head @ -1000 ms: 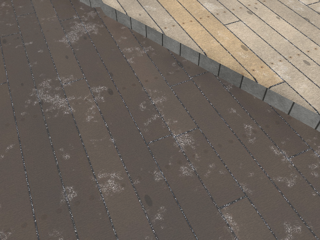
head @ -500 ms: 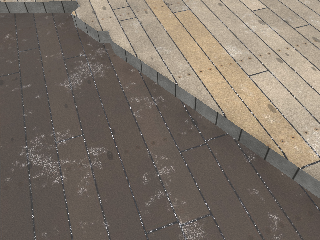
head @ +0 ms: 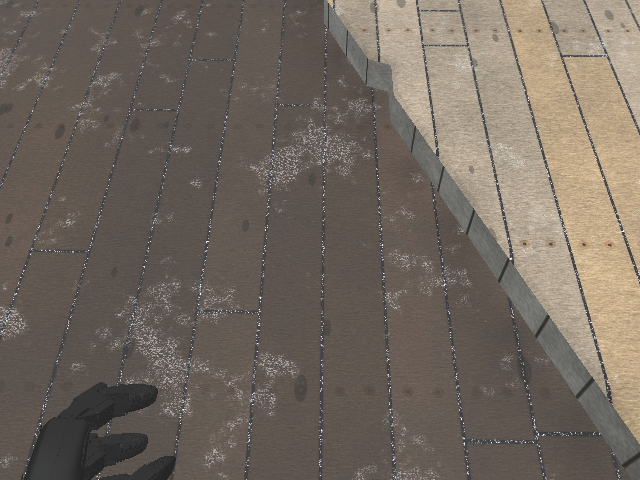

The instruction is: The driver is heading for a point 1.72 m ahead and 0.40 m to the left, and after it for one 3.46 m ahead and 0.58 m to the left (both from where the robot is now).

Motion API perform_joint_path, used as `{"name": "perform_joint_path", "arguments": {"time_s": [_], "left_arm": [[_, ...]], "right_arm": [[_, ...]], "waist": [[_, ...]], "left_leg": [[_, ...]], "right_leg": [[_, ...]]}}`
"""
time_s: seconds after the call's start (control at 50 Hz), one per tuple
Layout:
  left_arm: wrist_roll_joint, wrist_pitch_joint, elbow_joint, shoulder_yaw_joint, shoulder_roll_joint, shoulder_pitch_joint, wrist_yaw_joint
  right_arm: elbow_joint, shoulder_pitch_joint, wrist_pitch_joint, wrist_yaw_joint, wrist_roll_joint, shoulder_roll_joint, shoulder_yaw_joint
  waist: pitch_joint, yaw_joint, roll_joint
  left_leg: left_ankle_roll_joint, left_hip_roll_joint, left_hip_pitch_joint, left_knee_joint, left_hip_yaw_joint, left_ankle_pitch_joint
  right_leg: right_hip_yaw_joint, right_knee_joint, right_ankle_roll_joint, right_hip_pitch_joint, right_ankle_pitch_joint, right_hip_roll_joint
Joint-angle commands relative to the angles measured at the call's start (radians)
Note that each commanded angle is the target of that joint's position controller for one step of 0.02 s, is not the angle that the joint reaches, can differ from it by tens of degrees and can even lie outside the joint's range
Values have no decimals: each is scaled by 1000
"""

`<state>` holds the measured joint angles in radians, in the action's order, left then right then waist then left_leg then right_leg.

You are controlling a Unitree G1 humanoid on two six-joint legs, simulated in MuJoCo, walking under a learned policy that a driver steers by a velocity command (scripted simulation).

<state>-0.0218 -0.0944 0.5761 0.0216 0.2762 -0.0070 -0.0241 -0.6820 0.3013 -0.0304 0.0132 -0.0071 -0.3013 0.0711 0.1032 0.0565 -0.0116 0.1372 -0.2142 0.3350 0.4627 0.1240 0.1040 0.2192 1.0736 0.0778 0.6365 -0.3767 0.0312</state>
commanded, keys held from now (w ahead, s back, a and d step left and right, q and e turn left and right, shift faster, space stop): q+shift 0.46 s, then shift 0.54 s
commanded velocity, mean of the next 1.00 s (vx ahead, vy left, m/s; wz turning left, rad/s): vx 0.07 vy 0.00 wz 0.66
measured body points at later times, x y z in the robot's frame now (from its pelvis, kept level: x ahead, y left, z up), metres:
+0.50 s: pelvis +0.14 -0.09 +0.01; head +0.19 -0.06 +0.45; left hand +0.14 +0.23 -0.10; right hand +0.43 -0.25 -0.08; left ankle +0.10 +0.05 -0.67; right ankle +0.26 -0.17 -0.73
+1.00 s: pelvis +0.15 -0.05 +0.00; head +0.16 -0.04 +0.45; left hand +0.09 +0.24 -0.11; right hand +0.43 -0.14 -0.09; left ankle +0.08 +0.03 -0.73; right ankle +0.22 -0.17 -0.73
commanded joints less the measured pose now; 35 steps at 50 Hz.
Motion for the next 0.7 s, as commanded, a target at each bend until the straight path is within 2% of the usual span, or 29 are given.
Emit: {"name": "perform_joint_path", "arguments": {"time_s": [0.02, 0.06, 0.1, 0.14, 0.16, 0.18, 0.2, 0.22, 0.24, 0.26, 0.28, 0.3, 0.32, 0.36, 0.42, 0.46, 0.54, 0.58, 0.6, 0.62, 0.64, 0.66, 0.68, 0.7], "left_arm": [[6, 24, -16, 26, 67, -108, -12], [19, 30, -26, 27, 75, -54, -5], [25, 30, -32, 36, 96, -15, 1], [27, 20, -13, 55, 128, -40, 5], [23, 11, 9, 62, 133, -91, 6], [9, 10, 17, 63, 146, -126, 1], [-8, 29, -12, 60, 156, -141, -5], [-24, 42, 8, 75, 209, -146, -5], [-10, 47, -28, 72, 144, -84, -12], [-7, 59, -34, 58, 95, -66, -19], [-2, 69, -44, 53, 98, -45, -23], [1, 76, -35, 58, 118, -23, -27], [-4, 78, -24, 61, 126, -36, -31], [-10, 82, 2, 66, 127, -78, -34], [-5, 86, 25, 77, 142, -104, -31], [0, 88, 33, 87, 162, -90, -25], [20, 92, 61, 96, 183, -91, 1], [41, 91, 78, 96, 188, -92, 10], [53, 92, 88, 93, 182, -92, 11], [59, 92, 116, 86, 153, -145, 15], [24, 91, 110, 65, 86, -173, 25], [0, 87, 56, 66, 95, -119, 15], [7, 90, 59, 83, 149, -52, 6], [23, 97, 69, 85, 143, -69, 4]], "right_arm": [[90, -77, 25, -45, -20, -171, 56], [93, -73, 53, -61, -34, -170, 58], [104, -77, 67, -66, -25, -148, 53], [127, -110, 68, -66, -14, -114, 46], [140, -137, 67, -63, -15, -94, 40], [136, -73, 67, -55, -9, -20, 18], [131, 0, 69, -56, 10, 3, 7], [164, 124, 58, -30, -10, -90, 25], [119, 69, 61, -29, -20, -180, 48], [113, -11, 76, -32, -25, -215, 61], [112, -30, 93, -40, -21, -201, 60], [126, -42, 98, -41, -15, -175, 52], [137, -55, 97, -39, -13, -146, 43], [155, -81, 90, -39, -18, -105, 30], [170, -121, 88, -35, -17, -107, 29], [172, -130, 91, -29, -15, -104, 29], [160, -126, 95, -18, -8, -87, 23], [147, -98, 97, -10, -4, -84, 25], [125, -52, 96, -6, -2, -85, 29], [105, -11, 95, -8, -1, -111, 38], [107, 11, 94, -20, -1, -194, 57], [135, -37, 86, -24, 30, -278, 70], [142, -49, 64, -23, 47, -207, 51], [130, -94, 47, -23, 46, -171, 35]], "waist": [[-243, -84, 16], [-280, -53, -49], [-261, -37, -108], [-229, -57, -150], [-231, -86, -138], [-293, -61, -9], [-307, -29, 137], [-397, 59, 355], [-310, 6, 233], [-242, -28, 127], [-210, -27, 80], [-170, -23, 79], [-155, -29, 89], [-178, -52, 126], [-215, -75, 134], [-222, -75, 142], [-217, -74, 163], [-217, -50, 164], [-219, -26, 158], [-214, -20, 116], [-212, -50, -120], [-201, -36, -301], [-214, 12, -184], [-201, -24, -164]], "left_leg": [[78, 155, 50, -56, 198, -556], [19, 143, 8, -23, 232, -387], [-6, 146, -15, -3, 305, -207], [-22, 157, -48, 65, 378, -84], [-47, 137, -33, 151, 368, 11], [-87, 76, 54, 361, 276, 367], [-131, -23, 214, 563, 124, 652], [-163, 77, 322, 725, 90, 612], [-200, 151, 351, 801, 52, 501], [-214, 175, 366, 833, 32, 400], [-223, 193, 335, 858, 11, 350], [-226, 209, 326, 856, -26, 309], [-225, 223, 303, 833, -57, 281], [-228, 247, 314, 765, -88, 263], [-231, 296, 317, 662, -85, 247], [-223, 311, 264, 581, -99, 227], [-181, 267, 79, 360, -154, 258], [-147, 241, -2, 186, -172, 214], [-119, 217, -89, 53, -189, 136], [-82, 215, -209, -59, -153, 40], [-6, 419, -355, -118, 126, -187], [194, 633, -291, -132, 365, -287], [210, 596, -237, -139, 301, -294], [157, 535, -206, -130, 208, -276]], "right_leg": [[-128, -269, 39, -240, 198, -113], [-114, -400, 37, -263, 314, -143], [-81, -508, 34, -286, 339, -148], [-36, -612, 19, -321, 368, -117], [-37, -709, -5, -404, 471, -75], [78, -723, -86, -581, 552, 100], [262, -647, -185, -707, 876, 265], [557, -718, -345, -732, 644, 469], [464, -739, -337, -667, 429, 371], [276, -733, -280, -587, 284, 281], [182, -748, -251, -502, 258, 226], [112, -765, -253, -435, 288, 201], [42, -785, -255, -398, 324, 175], [-27, -798, -281, -450, 383, 180], [-64, -806, -315, -532, 396, 242], [-112, -813, -312, -524, 376, 260], [-184, -792, -300, -467, 372, 255], [-195, -738, -278, -479, 399, 264], [-216, -688, -246, -452, 406, 251], [-260, -614, -180, -372, 342, 216], [-365, -376, -74, -168, 47, 113], [-332, -177, -14, 39, -261, -4], [-220, -15, -15, 14, -249, 19], [-195, 26, -26, 2, -177, 23]]}}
